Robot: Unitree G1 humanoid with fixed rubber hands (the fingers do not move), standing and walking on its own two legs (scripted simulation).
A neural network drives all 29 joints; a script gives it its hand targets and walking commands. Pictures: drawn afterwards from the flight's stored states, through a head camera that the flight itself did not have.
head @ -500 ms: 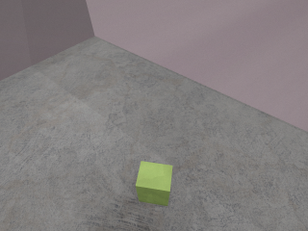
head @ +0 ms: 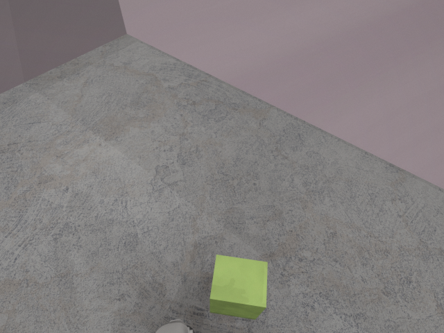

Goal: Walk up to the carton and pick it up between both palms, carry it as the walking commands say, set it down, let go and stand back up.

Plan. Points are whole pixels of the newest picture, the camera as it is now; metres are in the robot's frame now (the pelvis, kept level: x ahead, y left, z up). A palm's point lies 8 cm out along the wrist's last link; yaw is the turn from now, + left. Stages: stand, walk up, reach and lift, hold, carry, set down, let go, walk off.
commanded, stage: walk up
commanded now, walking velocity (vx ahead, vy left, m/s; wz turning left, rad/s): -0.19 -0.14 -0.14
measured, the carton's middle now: (236, 288) +0.34 -0.05 -0.62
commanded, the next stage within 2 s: stand in 1.24 s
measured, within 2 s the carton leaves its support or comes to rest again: neither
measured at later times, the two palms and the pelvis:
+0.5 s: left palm out of the picture +0.01 +0.19 -0.09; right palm out of the picture -0.04 -0.35 -0.12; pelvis -0.05 -0.07 +0.02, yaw -4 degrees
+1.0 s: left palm out of the picture -0.07 +0.22 -0.12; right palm out of the picture -0.03 -0.27 -0.11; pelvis -0.07 -0.03 +0.02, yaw -3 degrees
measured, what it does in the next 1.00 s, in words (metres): steps on the spot: right foot, then left foot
